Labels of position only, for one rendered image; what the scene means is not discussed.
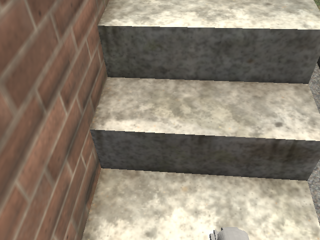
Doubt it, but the robot right thigh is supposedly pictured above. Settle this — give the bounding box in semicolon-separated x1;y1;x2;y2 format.
209;227;249;240

